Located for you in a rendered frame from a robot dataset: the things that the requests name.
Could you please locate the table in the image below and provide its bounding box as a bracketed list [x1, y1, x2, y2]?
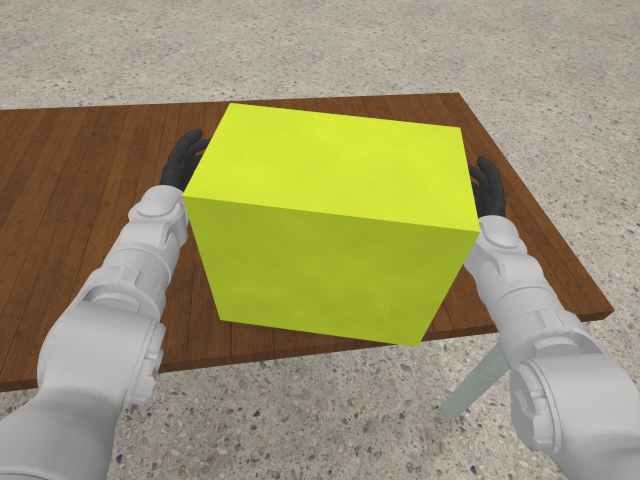
[0, 92, 615, 420]

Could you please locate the robot left hand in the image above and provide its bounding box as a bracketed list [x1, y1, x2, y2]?
[159, 129, 211, 192]

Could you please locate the right robot upper arm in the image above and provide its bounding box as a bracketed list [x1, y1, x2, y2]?
[509, 353, 640, 480]

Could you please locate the left robot forearm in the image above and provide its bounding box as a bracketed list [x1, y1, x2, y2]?
[37, 185, 189, 390]

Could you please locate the robot right hand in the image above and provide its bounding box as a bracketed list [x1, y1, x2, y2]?
[467, 156, 506, 219]

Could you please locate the right robot forearm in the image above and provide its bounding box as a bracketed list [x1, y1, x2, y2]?
[463, 215, 640, 403]

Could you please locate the carton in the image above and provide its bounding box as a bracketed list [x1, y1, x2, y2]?
[182, 103, 481, 347]

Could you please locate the left robot upper arm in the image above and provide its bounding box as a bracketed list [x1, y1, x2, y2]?
[0, 300, 166, 480]

